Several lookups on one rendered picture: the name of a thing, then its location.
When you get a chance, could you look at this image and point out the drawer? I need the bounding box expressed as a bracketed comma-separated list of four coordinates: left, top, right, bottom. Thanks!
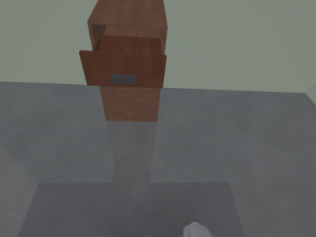
[79, 35, 167, 89]

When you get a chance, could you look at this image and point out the right robot thigh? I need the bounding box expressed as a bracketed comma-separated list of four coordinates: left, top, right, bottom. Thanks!
[183, 223, 213, 237]

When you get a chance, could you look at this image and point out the cabinet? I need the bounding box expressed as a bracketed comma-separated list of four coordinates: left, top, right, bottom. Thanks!
[87, 0, 168, 122]

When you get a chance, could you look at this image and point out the handle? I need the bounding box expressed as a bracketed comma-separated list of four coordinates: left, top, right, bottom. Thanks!
[111, 70, 136, 84]

